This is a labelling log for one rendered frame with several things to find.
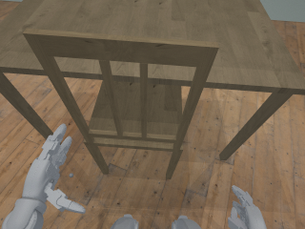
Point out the chair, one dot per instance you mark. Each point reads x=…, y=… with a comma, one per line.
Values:
x=129, y=115

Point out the robot right thigh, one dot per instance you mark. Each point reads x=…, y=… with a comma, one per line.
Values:
x=185, y=224

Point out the right robot hand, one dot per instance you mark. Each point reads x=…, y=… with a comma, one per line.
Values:
x=250, y=217

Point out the robot left forearm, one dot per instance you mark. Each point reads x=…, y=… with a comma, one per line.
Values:
x=26, y=214

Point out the left robot hand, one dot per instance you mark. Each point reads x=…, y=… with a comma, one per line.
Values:
x=45, y=168

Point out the robot left thigh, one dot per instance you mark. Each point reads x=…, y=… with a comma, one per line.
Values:
x=125, y=223

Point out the table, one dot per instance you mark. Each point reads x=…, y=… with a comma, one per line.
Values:
x=251, y=55

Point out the robot thigh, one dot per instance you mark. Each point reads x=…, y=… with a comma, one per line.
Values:
x=125, y=223
x=185, y=224

